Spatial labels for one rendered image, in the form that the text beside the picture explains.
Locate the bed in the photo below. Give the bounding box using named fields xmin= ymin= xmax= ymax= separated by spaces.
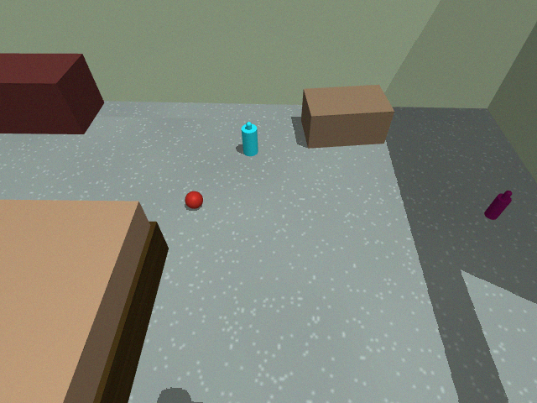
xmin=0 ymin=200 xmax=169 ymax=403

